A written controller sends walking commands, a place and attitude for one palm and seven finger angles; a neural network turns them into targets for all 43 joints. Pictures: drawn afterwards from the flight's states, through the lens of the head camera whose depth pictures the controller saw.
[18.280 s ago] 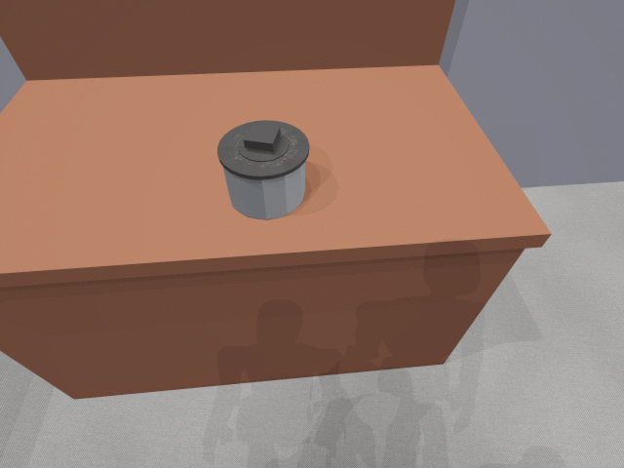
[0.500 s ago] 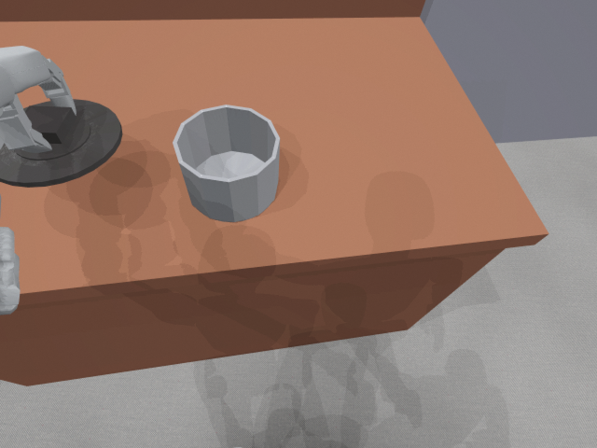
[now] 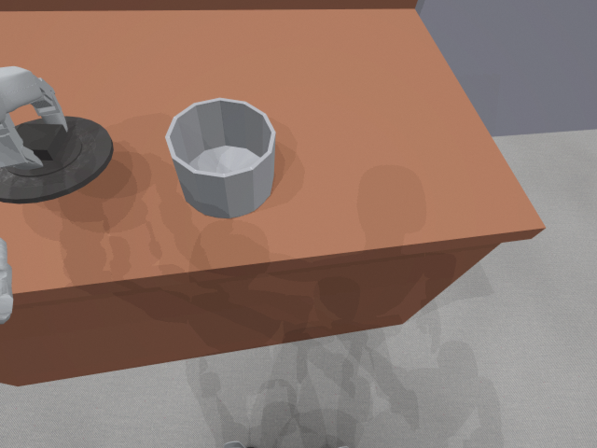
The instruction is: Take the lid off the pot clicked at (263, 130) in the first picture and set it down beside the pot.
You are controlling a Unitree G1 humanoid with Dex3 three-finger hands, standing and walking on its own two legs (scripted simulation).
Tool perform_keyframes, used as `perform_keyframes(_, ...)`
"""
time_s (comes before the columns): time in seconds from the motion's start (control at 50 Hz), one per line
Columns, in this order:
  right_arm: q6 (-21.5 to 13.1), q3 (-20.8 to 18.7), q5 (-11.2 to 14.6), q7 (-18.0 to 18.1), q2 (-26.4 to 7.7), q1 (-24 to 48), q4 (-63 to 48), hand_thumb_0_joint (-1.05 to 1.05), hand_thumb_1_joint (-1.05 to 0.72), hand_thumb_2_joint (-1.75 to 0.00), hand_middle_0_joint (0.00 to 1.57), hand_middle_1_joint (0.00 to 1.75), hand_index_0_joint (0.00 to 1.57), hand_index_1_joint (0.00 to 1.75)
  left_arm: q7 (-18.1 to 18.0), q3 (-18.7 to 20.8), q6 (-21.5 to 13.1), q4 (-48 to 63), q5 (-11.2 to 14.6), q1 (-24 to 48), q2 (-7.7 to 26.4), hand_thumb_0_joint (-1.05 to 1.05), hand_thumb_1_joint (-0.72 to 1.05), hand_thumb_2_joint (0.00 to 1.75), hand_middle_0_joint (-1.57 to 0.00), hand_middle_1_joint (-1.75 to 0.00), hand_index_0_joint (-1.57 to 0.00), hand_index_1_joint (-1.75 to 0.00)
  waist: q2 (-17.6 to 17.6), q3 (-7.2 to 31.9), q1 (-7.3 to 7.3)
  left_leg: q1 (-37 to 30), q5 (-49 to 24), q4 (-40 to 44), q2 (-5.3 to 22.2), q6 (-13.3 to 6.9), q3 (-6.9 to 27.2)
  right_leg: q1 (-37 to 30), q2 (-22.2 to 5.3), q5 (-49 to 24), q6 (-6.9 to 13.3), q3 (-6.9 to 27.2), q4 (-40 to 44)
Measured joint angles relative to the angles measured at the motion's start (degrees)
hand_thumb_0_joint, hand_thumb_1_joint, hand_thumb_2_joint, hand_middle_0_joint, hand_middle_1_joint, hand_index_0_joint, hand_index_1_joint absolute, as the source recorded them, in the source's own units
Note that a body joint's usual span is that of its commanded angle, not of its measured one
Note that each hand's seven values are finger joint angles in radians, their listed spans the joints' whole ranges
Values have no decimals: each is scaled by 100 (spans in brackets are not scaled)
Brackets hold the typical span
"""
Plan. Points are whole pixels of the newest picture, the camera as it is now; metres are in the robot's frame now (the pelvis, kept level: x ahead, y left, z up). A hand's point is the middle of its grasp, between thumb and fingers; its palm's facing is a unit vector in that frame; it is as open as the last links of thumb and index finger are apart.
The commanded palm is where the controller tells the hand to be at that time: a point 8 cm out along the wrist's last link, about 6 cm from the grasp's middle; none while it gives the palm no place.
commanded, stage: lower the lid onto the table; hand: left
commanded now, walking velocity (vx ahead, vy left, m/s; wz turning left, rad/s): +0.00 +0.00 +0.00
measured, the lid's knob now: (36, 141) +0.51 +0.30 +0.08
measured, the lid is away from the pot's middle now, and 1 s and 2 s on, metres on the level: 0.23 0.22 0.23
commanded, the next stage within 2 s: open the fingers wide in 1.30 s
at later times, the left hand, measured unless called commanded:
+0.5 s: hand (32, 157) +0.49 +0.30 +0.08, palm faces -0.49 -0.13 -0.86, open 8.7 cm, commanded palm +0.55 +0.30 +0.14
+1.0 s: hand (52, 168) +0.49 +0.29 +0.05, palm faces -0.49 -0.13 -0.86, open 8.7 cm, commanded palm +0.56 +0.29 +0.11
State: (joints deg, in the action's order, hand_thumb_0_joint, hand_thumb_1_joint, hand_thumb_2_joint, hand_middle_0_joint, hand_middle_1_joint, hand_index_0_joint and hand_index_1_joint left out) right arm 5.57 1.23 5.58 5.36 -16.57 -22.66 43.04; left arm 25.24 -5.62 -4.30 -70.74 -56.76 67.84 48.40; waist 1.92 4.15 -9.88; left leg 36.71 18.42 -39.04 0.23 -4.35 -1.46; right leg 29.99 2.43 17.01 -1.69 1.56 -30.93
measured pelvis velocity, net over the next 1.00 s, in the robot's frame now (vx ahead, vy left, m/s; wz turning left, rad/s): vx -0.01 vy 0.00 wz -0.01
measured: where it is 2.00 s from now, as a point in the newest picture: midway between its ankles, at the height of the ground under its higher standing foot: outside the picture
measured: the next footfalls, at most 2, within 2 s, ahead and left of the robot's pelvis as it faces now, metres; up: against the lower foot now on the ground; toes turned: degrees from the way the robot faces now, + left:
none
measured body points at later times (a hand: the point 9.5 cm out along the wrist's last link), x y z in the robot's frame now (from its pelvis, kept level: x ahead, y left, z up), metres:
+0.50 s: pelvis -0.01 +0.01 -0.01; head +0.10 +0.03 +0.43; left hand +0.51 +0.31 +0.13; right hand -0.05 -0.27 -0.11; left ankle -0.01 +0.07 -0.72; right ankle -0.03 -0.15 -0.72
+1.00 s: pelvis -0.01 +0.00 -0.02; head +0.11 +0.02 +0.42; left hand +0.51 +0.30 +0.10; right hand -0.07 -0.27 -0.12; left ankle -0.01 +0.07 -0.72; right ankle -0.03 -0.15 -0.72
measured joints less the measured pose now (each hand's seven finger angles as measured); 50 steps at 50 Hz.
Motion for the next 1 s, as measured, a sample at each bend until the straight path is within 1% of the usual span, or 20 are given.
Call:
perform_keyframes(0.04, 0, -2, 3, 11, 2, 4, -1, 0, -90, -90, 21, 30, 20, 30, -17, -21, -21, 6, 2, -24, -17, -2, 13, 86, -74, -107, -54, -92, 1, 3, -1, 35, 10, -30, -1, -5, 0, 34, 0, 10, -3, -1, -28)
perform_keyframes(0.18, -19, 6, -32, 40, 30, -3, -48, 0, -90, -90, 21, 30, 20, 30, -124, 142, -139, 86, -58, -151, -28, -2, 13, 86, -75, -107, -54, -92, -4, 28, -32, 107, 33, -94, 6, -13, -13, 105, 5, 21, -6, 10, -81)
perform_keyframes(0.24, -23, 22, -30, 22, 41, -14, -56, 0, -90, -90, 21, 30, 20, 30, -195, 96, -102, -70, -62, -64, -44, -2, 13, 86, -75, -107, -53, -92, -5, 44, -47, 158, 36, -123, -1, -19, -7, 154, -1, 31, -13, 2, -115)
perform_keyframes(0.34, 11, 45, -37, 21, 49, -5, -62, 0, -90, -90, 21, 30, 20, 30, -213, 98, -79, -177, -113, -43, -19, -2, 13, 87, -75, -107, -53, -92, 2, 41, -71, 268, 55, -206, 5, -31, -13, 267, 4, 50, -25, 5, -200)
perform_keyframes(0.48, 35, 27, -64, 51, 61, -64, -40, 0, -90, -90, 21, 30, 20, 30, -243, 98, -159, -120, -117, -116, -52, -2, 14, 87, -75, -107, -53, -92, 19, 66, -79, 409, 80, -308, 7, -33, 3, 400, 8, 80, -21, -15, -297)
perform_keyframes(0.58, 41, 22, -90, 58, 60, -95, -26, 0, -90, -90, 21, 30, 20, 30, -334, 116, -178, -133, -161, -124, -108, -2, 14, 87, -75, -107, -53, -92, 36, 81, -96, 496, 90, -364, 8, -31, 14, 483, 11, 94, -12, -28, -354)
perform_keyframes(0.7, 47, 48, -106, 48, 65, -105, -54, 0, -90, -90, 21, 30, 20, 30, -443, 225, -162, -241, -211, -107, -89, -2, 14, 87, -75, -107, -53, -92, 28, 101, -163, 580, 110, -432, 34, -26, 2, 579, 34, 109, -19, -15, -428)
perform_keyframes(0.82, 65, 50, -121, 34, 64, -140, -98, 0, -90, -90, 21, 30, 20, 30, -498, 207, -108, -324, -297, -71, -69, -2, 14, 87, -75, -107, -53, -92, 55, 98, -202, 708, 132, -525, 51, -10, 19, 706, 53, 137, -3, -33, -526)
perform_keyframes(0.88, 87, 57, -134, 39, 67, -146, -95, 0, -90, -90, 21, 30, 20, 30, -490, 268, -126, -284, -302, -109, -55, -2, 14, 87, -75, -107, -53, -92, 64, 96, -201, 761, 140, -563, 61, -5, 20, 765, 62, 149, -5, -34, -571)
perform_keyframes(1.0, 120, 81, -124, 31, 75, -144, -91, 0, -90, -90, 21, 30, 20, 30, -530, 197, -110, -394, -283, -57, -62, -2, 14, 87, -75, -107, -53, -92, 65, 120, -216, 886, 171, -671, 77, 15, 46, 893, 81, 195, 10, -61, -699)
